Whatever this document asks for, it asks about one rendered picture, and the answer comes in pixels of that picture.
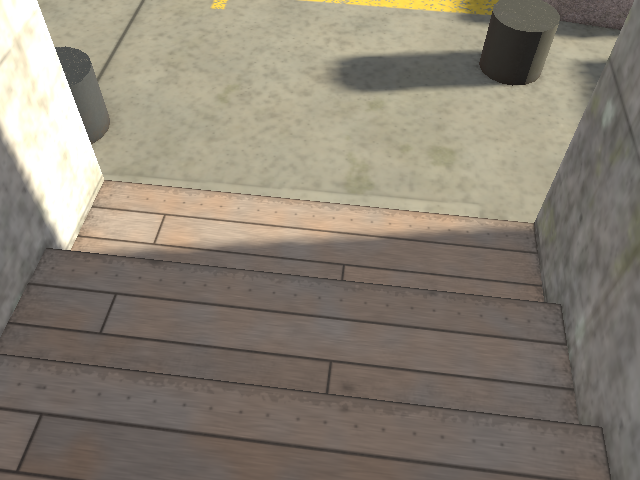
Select stairs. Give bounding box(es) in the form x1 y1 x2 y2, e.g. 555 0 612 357
0 180 611 480

